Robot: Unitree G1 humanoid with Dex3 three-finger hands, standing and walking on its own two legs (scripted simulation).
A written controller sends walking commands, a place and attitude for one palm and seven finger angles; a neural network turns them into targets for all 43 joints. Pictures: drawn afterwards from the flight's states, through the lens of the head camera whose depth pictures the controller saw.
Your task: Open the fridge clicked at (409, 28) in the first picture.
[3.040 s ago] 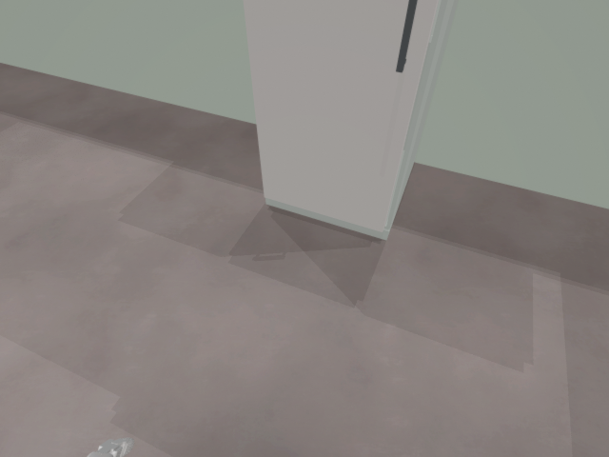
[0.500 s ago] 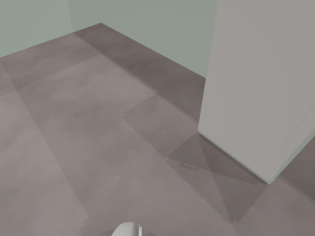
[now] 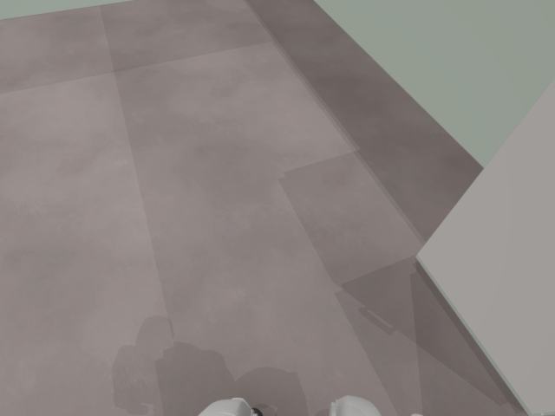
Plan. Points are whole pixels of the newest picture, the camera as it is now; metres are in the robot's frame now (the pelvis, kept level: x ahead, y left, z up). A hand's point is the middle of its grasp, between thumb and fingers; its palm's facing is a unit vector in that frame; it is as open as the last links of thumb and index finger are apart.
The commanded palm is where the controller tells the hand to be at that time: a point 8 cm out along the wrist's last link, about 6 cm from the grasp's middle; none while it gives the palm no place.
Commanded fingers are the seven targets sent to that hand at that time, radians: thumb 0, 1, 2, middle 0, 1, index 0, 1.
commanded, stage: walk to a spot facing it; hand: right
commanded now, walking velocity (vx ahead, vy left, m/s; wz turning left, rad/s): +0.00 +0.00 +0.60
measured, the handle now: out of the picture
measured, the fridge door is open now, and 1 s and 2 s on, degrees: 0 0 0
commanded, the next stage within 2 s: none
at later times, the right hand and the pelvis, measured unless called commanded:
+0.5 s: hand out of the picture +0.16 -0.29 -0.16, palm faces -0.23 +0.95 -0.19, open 7.4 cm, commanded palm none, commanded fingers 0.00 -0.90 -0.90 0.20 0.30 0.20 0.30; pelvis +0.04 -0.09 +0.02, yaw +18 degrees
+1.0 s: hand (362, 347) +0.25 -0.12 -0.13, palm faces -0.59 +0.76 -0.28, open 7.4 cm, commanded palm none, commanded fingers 0.00 -0.90 -0.90 0.20 0.30 0.20 0.30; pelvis +0.02 -0.04 +0.01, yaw +38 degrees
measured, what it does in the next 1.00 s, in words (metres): steps on the spot, turning left: right foot, then left foot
